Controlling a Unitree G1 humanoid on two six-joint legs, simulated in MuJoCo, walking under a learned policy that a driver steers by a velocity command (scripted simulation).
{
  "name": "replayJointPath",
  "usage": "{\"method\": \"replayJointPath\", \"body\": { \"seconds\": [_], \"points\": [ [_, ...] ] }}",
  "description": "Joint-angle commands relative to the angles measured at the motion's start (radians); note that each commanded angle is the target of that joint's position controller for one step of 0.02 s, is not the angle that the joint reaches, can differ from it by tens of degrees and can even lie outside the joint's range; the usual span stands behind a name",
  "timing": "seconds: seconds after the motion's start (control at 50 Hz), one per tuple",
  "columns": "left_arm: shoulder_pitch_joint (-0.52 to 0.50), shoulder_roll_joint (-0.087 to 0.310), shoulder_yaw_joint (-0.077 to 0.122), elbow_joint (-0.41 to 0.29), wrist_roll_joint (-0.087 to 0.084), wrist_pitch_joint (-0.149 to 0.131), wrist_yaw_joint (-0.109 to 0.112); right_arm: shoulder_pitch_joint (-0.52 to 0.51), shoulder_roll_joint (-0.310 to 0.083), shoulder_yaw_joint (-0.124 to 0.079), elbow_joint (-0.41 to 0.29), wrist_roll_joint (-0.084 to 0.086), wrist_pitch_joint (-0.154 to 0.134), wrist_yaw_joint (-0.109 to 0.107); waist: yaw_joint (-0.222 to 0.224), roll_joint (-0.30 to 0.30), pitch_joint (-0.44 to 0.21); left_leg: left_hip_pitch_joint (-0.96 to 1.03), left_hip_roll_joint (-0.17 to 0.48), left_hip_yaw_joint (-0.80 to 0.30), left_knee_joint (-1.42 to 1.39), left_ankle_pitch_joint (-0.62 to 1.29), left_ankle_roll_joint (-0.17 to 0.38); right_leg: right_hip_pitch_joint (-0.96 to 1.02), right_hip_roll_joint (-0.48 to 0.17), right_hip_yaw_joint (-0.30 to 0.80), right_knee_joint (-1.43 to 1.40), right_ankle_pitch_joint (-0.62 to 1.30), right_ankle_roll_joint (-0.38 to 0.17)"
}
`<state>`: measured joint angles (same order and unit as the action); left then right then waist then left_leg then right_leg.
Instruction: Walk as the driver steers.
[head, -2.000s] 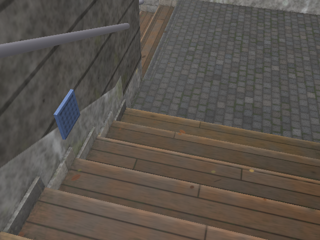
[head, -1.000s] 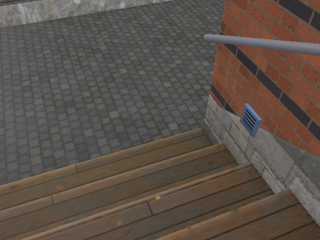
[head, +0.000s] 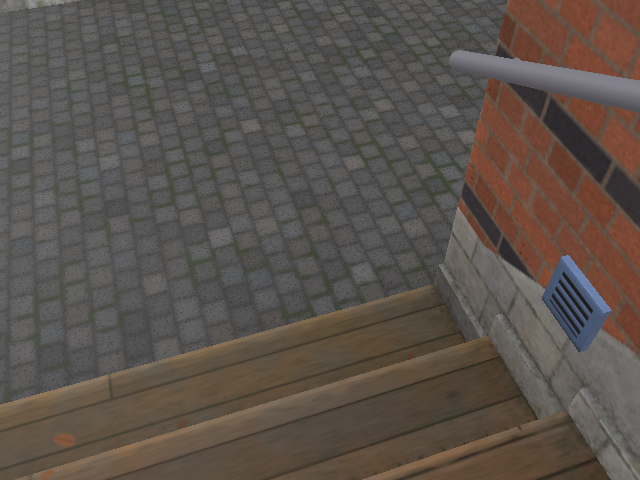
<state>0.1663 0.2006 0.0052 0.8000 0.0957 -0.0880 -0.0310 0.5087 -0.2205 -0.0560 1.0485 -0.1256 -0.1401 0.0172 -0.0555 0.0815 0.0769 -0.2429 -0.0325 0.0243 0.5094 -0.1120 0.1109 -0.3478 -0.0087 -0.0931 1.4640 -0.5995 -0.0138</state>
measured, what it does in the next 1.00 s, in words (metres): goes down, turning left: right foot 0.16 m lower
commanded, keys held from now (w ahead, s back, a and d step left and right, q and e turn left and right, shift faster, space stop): w+q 0.28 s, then q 0.58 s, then w+q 0.14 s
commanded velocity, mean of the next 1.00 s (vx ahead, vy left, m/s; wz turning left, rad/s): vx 0.27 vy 0.00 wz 0.59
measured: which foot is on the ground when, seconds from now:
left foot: down 0.00-0.42, up 0.44-1.00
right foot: up 0.00-0.38, down 0.40-1.00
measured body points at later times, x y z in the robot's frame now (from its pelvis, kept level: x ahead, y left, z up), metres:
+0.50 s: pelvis +0.25 -0.07 -0.17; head +0.25 -0.07 +0.28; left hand +0.28 +0.20 -0.30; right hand +0.33 -0.30 -0.31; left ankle +0.11 +0.02 -0.63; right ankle +0.35 -0.14 -0.91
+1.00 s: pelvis +0.29 -0.03 -0.16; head +0.30 +0.00 +0.29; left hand +0.07 +0.12 -0.30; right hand +0.57 -0.04 -0.27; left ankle +0.26 +0.10 -0.90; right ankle +0.35 -0.15 -0.91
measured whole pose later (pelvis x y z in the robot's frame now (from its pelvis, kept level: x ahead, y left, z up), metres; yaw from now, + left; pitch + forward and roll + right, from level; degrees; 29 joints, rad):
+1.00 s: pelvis +0.29 -0.03 -0.16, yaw +43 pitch +1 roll +0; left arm 0.44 0.20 0.10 0.92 0.07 -0.09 0.08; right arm 0.11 -0.19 -0.04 0.74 -0.03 -0.03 0.08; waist 0.16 -0.03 0.05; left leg -0.35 0.03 0.12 0.48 -0.12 0.11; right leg -0.14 -0.21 -0.42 0.41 -0.25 0.03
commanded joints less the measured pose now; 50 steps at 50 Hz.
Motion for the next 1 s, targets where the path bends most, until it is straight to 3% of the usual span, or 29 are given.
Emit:
{"method": "replayJointPath", "body": {
  "seconds": [0.02,0.04,0.06,0.08,0.1,0.14,0.18,0.2,0.22,0.24,0.26,0.3,0.32,0.38,0.4,0.42,0.44,0.46,0.48,0.5,0.52,0.58,0.64,0.68,0.7,0.76,0.8,0.92,1.0],
  "points": [
    [0.025,0.046,0.033,-0.126,-0.042,-0.052,-0.023,0.227,-0.279,-0.065,-0.03,0.037,0.006,0.025,-0.018,0.033,-0.137,0.618,0.268,-0.616,0.082,0.984,0.345,-0.612,0.108,0.269,0.258,0.035,0.06],
    [0.011,0.106,0.045,-0.143,-0.079,-0.065,-0.017,0.148,-0.223,-0.059,-0.031,0.046,-0.011,0.036,-0.044,0.126,-0.131,0.657,0.349,-0.884,0.097,0.356,0.411,-0.916,0.042,0.37,0.297,0.032,0.088],
    [0.007,0.109,0.05,-0.098,-0.061,-0.051,0.0,0.191,-0.069,-0.016,0.02,0.044,-0.008,0.039,-0.042,-0.037,-0.075,0.601,0.329,-0.955,0.109,0.097,0.374,-1.08,-0.026,0.403,0.264,0.094,0.084],
    [-0.041,0.114,0.045,-0.075,-0.038,-0.033,0.013,0.189,0.041,0.02,0.023,0.032,-0.004,0.038,-0.036,-0.22,-0.034,0.389,0.277,-0.824,0.126,0.248,0.341,-0.993,-0.071,0.385,0.03,0.238,0.097],
    [-0.034,0.076,0.029,-0.053,-0.009,-0.016,0.023,0.113,0.099,0.052,-0.008,0.042,0.003,0.043,0.013,-0.217,-0.053,0.102,0.238,-0.76,0.081,0.27,0.355,-0.744,-0.123,0.354,-0.204,0.382,0.104],
    [-0.053,-0.037,-0.015,-0.062,0.014,0.014,0.027,0.046,0.007,0.052,-0.024,0.061,0.017,0.05,0.042,-0.049,-0.065,-0.245,0.134,-0.677,0.023,0.14,0.327,-0.461,-0.134,0.202,-0.235,0.41,0.108],
    [-0.013,0.001,-0.024,-0.043,0.011,0.012,0.004,0.044,-0.054,0.059,-0.048,0.058,0.004,0.046,0.057,-0.102,-0.085,-0.429,0.05,-0.559,0.119,0.103,0.259,-0.273,-0.091,0.119,-0.202,0.554,0.095],
    [-0.098,0.016,-0.029,-0.063,0.023,0.014,-0.009,0.111,0.003,0.071,-0.012,0.039,-0.007,0.02,-0.015,-0.108,-0.073,-0.23,0.028,-0.556,0.2,-0.003,0.206,-0.435,-0.13,0.232,-0.347,0.733,0.094],
    [-0.155,0.035,-0.032,-0.065,0.042,0.016,-0.024,0.233,0.021,0.075,0.016,0.054,-0.012,-0.01,-0.099,-0.088,-0.048,-0.018,-0.001,-0.534,0.292,-0.172,0.192,-0.622,-0.111,0.216,-0.516,0.838,0.081],
    [-0.226,0.024,-0.033,-0.072,0.037,0.019,-0.028,0.356,0.044,0.083,0.063,0.05,-0.012,-0.029,-0.159,-0.056,-0.032,0.083,-0.004,-0.547,0.355,-0.251,0.178,-0.709,-0.106,0.192,-0.595,0.871,0.074],
    [-0.25,0.02,-0.044,-0.078,0.014,0.017,-0.034,0.269,0.06,0.088,0.015,0.071,-0.006,-0.029,-0.165,-0.099,-0.004,-0.098,-0.045,-0.458,0.358,-0.376,0.142,-0.5,-0.105,0.166,-0.912,1.052,0.045],
    [-0.235,0.013,-0.041,-0.132,-0.02,0.018,-0.04,0.123,-0.063,0.071,-0.04,0.03,0.012,0.036,-0.08,0.019,0.017,-0.607,-0.045,-0.479,0.248,-0.441,0.16,0.062,-0.041,0.073,-0.8,1.007,0.038],
    [-0.168,0.027,-0.033,-0.131,-0.02,0.015,-0.039,0.096,-0.073,0.067,-0.059,0.03,0.007,0.049,-0.04,0.009,0.031,-0.672,-0.055,-0.512,0.283,-0.438,0.155,0.184,-0.021,0.077,-0.775,0.978,0.048],
    [0.093,0.081,-0.005,-0.048,-0.047,-0.008,-0.017,0.015,-0.1,0.053,-0.118,0.091,0.032,0.036,0.075,-0.071,0.045,-0.467,-0.136,-0.472,0.611,-0.231,0.041,0.404,0.006,0.052,-1.211,0.976,0.014],
    [0.313,0.155,0.029,0.028,-0.046,-0.013,-0.014,-0.055,-0.096,0.065,-0.154,0.066,0.046,0.06,0.176,-0.058,-0.028,-0.477,-0.124,-0.47,0.828,-0.027,-0.017,0.585,-0.094,0.091,-1.183,1.091,-0.072],
    [0.592,0.216,0.054,0.11,-0.044,-0.022,-0.017,0.009,0.031,0.085,-0.171,0.109,0.034,0.076,0.187,-0.212,-0.295,-0.574,-0.173,-0.341,1.194,-0.28,-0.097,0.924,-0.298,0.207,-0.957,1.597,-0.243],
    [0.49,0.312,0.08,0.064,-0.027,-0.003,-0.051,0.262,0.097,0.084,-0.174,0.124,0.035,0.075,0.028,-0.354,-0.521,-0.796,-0.203,-0.185,1.664,-0.777,-0.134,1.091,-0.57,0.397,-0.749,2.079,-0.521],
    [0.42,0.284,0.086,0.028,0.016,0.023,-0.058,0.163,-0.034,0.06,-0.241,0.119,0.064,0.075,0.107,-0.19,-0.429,-0.96,-0.146,-0.159,1.751,-0.738,-0.146,0.946,-0.599,0.515,-0.848,1.744,-0.513],
    [0.215,0.21,0.06,-0.027,-0.009,0.02,-0.041,0.003,-0.043,0.046,-0.296,0.093,0.088,0.054,0.067,-0.119,-0.29,-0.954,-0.04,-0.151,1.642,-0.578,-0.15,0.632,-0.584,0.468,-0.953,1.202,-0.423],
    [0.085,0.088,0.019,-0.077,-0.03,0.004,-0.031,-0.063,0.008,0.071,-0.301,0.07,0.097,0.023,0.017,-0.034,-0.18,-0.838,0.05,-0.187,1.513,-0.4,-0.143,0.298,-0.505,0.374,-1.055,0.901,-0.358],
    [0.052,0.083,0.021,-0.07,-0.052,-0.009,-0.016,-0.084,0.047,0.084,-0.324,0.069,0.104,0.02,-0.025,-0.112,-0.113,-0.673,0.084,-0.118,1.436,-0.357,-0.13,0.056,-0.398,0.221,-1.133,0.982,-0.332],
    [0.118,0.063,0.024,-0.021,-0.017,-0.059,0.057,-0.012,0.047,0.085,-0.288,0.04,0.107,0.071,-0.001,-0.146,-0.024,-0.516,0.114,-0.034,1.169,-0.109,-0.126,-0.166,-0.239,0.023,-1.17,0.794,-0.254],
    [0.19,0.093,0.026,0.019,0.016,-0.054,0.081,-0.174,-0.012,0.069,-0.358,0.059,0.091,0.084,0.082,-0.102,-0.082,-0.681,0.172,-0.098,0.801,0.146,-0.137,0.04,-0.322,0.064,-1.142,0.644,-0.256],
    [0.193,0.129,0.034,0.031,-0.01,-0.043,0.068,-0.262,-0.025,0.057,-0.359,0.073,0.101,0.086,0.106,-0.156,-0.07,-0.57,0.165,-0.021,0.554,0.156,-0.145,0.008,-0.327,0.082,-1.226,0.438,-0.238],
    [0.223,0.141,0.041,0.042,-0.02,-0.039,0.059,-0.294,-0.045,0.045,-0.369,0.057,0.114,0.081,0.121,-0.18,-0.065,-0.562,0.145,0.003,0.565,0.088,-0.136,0.023,-0.362,0.123,-1.256,0.329,-0.242],
    [0.254,0.161,0.076,0.056,-0.033,-0.021,0.071,-0.319,-0.052,0.038,-0.395,0.058,0.114,0.049,0.138,-0.147,-0.074,-0.671,0.148,-0.028,0.407,-0.032,-0.116,0.265,-0.465,0.199,-1.29,0.314,-0.278],
    [0.252,0.126,0.081,0.062,-0.033,-0.017,0.097,-0.372,0.012,0.058,-0.39,0.056,0.117,0.045,0.159,-0.139,-0.066,-0.646,0.152,-0.004,0.284,-0.022,-0.11,0.351,-0.46,0.141,-1.309,0.348,-0.268],
    [0.313,0.145,0.128,0.061,-0.011,-0.025,0.123,-0.439,-0.035,0.016,-0.387,0.091,0.114,0.061,0.217,-0.185,-0.035,-0.398,0.092,0.1,0.054,-0.093,-0.05,0.385,-0.444,-0.01,-1.318,0.063,-0.156],
    [0.269,0.128,0.112,0.091,-0.025,0.001,0.111,-0.388,-0.071,-0.042,-0.358,0.103,0.072,0.05,0.12,-0.177,-0.054,0.037,0.021,0.117,-0.108,0.047,0.064,0.216,-0.432,-0.095,-1.222,-0.001,-0.088]
  ]
}}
